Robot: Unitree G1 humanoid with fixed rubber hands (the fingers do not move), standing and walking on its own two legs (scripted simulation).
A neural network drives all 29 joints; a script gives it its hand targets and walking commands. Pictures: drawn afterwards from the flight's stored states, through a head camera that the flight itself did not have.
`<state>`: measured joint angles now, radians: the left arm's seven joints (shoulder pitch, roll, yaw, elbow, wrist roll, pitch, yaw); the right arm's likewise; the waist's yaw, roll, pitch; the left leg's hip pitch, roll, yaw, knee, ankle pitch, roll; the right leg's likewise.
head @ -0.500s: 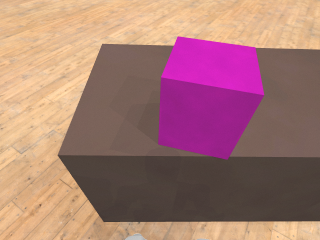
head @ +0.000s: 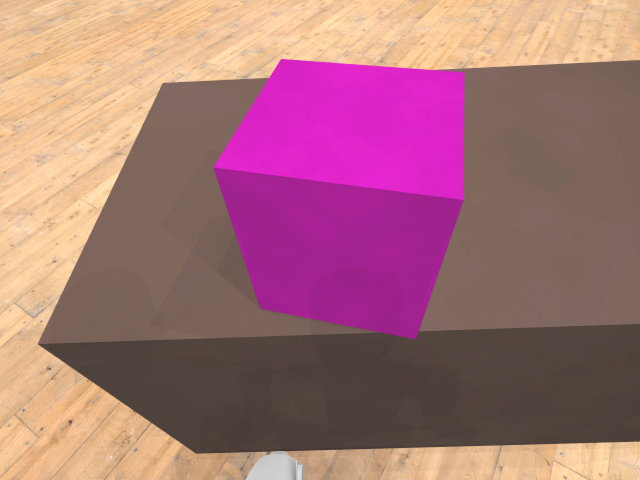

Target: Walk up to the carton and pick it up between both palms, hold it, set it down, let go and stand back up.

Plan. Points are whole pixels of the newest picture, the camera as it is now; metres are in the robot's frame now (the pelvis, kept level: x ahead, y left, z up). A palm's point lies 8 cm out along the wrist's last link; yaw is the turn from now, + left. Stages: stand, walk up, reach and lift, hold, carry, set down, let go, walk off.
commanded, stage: walk up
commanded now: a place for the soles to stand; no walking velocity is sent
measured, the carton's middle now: (350, 203) +0.42 -0.01 +0.13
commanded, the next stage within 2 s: none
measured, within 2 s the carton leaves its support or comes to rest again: neither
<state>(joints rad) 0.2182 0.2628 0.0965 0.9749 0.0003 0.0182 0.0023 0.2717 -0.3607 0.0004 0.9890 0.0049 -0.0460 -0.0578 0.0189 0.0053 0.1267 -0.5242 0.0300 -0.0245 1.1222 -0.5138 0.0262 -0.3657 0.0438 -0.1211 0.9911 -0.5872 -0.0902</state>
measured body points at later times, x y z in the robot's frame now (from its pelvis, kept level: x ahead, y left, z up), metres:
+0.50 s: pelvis +0.01 -0.02 +0.00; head +0.04 -0.02 +0.45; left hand +0.10 +0.31 -0.11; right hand +0.06 -0.32 -0.13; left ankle +0.04 +0.14 -0.66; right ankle +0.01 -0.09 -0.68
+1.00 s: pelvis -0.02 +0.00 +0.01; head +0.02 +0.02 +0.45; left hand +0.08 +0.33 -0.12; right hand +0.05 -0.30 -0.12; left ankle +0.02 +0.14 -0.67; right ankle -0.01 -0.10 -0.68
